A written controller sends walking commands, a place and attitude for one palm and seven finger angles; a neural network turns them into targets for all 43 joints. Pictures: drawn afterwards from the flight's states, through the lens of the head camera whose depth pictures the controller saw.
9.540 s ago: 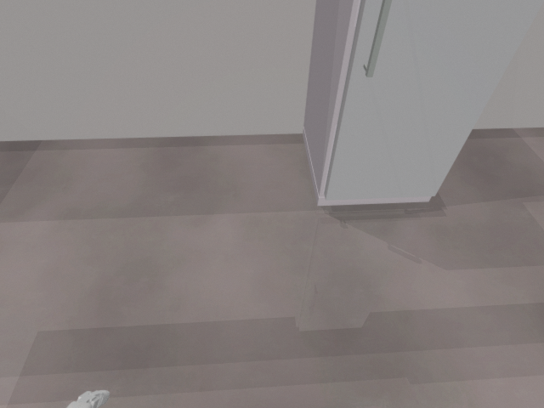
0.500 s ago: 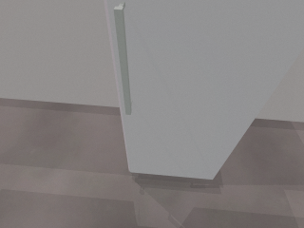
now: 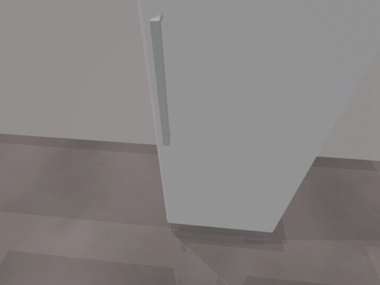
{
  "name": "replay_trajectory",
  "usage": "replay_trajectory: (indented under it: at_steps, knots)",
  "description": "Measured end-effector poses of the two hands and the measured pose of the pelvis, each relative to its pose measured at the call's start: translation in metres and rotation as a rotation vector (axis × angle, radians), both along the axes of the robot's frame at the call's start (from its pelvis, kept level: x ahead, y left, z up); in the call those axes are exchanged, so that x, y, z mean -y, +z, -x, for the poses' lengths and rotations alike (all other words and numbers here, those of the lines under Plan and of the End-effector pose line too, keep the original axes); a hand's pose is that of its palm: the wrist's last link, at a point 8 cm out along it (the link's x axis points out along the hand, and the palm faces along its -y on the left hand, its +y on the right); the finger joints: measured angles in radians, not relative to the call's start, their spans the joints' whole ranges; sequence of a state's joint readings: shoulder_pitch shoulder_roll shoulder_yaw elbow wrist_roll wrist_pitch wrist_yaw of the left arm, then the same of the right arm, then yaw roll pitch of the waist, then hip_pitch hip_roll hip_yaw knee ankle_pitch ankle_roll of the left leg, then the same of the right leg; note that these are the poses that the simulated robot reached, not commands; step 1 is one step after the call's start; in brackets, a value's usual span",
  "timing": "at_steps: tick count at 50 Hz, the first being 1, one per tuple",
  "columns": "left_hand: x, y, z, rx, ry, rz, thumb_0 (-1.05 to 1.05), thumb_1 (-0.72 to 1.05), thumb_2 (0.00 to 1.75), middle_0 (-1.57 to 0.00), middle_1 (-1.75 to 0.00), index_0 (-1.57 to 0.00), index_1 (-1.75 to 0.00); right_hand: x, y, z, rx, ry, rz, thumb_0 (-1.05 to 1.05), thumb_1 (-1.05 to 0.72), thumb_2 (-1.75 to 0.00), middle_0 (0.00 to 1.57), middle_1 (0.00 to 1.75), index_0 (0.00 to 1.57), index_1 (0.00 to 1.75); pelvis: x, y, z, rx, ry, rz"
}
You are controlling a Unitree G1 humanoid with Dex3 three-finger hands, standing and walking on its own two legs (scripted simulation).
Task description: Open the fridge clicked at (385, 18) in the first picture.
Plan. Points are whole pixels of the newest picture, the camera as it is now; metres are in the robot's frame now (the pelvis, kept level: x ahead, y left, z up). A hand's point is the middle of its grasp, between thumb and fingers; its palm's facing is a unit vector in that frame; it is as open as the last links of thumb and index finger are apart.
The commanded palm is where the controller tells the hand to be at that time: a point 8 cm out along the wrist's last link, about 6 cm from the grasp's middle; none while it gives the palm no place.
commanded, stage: look again from close up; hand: left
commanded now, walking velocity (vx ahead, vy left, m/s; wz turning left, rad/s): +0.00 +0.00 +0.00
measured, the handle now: (163, 90) +0.55 +0.11 +0.15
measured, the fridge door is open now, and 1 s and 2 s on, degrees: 0 0 0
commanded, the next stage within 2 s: none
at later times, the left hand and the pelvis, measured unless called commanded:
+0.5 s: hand out of the picture -0.04 +0.15 -0.17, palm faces +0.05 -0.99 -0.16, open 7.3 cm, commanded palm none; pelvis -0.02 -0.01 +0.00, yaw +0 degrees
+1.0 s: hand out of the picture -0.04 +0.14 -0.17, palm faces +0.08 -0.99 -0.15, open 7.3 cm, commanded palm none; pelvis -0.02 -0.02 +0.00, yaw +1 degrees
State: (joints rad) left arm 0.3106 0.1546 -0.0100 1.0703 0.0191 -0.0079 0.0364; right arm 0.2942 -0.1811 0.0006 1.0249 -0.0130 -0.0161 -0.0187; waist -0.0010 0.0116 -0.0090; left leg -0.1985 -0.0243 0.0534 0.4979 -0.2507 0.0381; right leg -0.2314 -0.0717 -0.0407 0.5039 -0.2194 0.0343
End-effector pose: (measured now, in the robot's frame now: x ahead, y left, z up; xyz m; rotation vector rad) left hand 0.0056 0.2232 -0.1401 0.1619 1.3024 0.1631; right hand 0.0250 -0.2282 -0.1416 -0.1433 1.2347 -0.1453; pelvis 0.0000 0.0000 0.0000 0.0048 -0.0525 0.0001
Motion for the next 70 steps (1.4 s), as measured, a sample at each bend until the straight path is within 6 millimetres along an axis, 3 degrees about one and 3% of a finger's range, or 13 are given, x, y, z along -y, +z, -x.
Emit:
replay_trajectory:
  at_steps: [7, 22, 29, 70]
  knots:
    - [0.003, 0.0, 0.012, -0.005, 0.006, 0.007, 0.0, 0.91, 0.9, -0.2, -0.3, -0.2, -0.3, 0.005, 0.004, 0.006, -0.003, 0.01, 0.006, 0.0, -0.92, -0.9, 0.2, 0.3, 0.2, 0.3, 0.005, 0.002, 0.007, -0.004, 0.002, 0.001]
    - [0.023, -0.005, 0.044, -0.085, 0.03, 0.05, 0.0, 0.91, 0.9, -0.2, -0.3, -0.2, -0.3, 0.0, 0.001, 0.053, -0.138, -0.017, -0.014, 0.0, -0.91, -0.9, 0.2, 0.3, 0.2, 0.3, 0.011, 0.003, 0.015, -0.01, 0.006, 0.003]
    - [0.03, -0.006, 0.049, -0.097, 0.041, 0.062, 0.0, 0.91, 0.9, -0.2, -0.3, -0.2, -0.3, -0.006, 0.0, 0.065, -0.169, -0.029, -0.029, 0.0, -0.91, -0.9, 0.2, 0.3, 0.2, 0.3, 0.012, 0.003, 0.017, -0.011, 0.008, 0.004]
    - [0.041, -0.006, 0.051, -0.101, 0.071, 0.076, 0.0, 0.91, 0.9, -0.2, -0.3, -0.2, -0.3, -0.008, 0.0, 0.057, -0.164, -0.024, -0.04, 0.0, -0.91, -0.9, 0.2, 0.3, 0.2, 0.3, 0.017, 0.003, 0.014, -0.022, 0.012, 0.005]
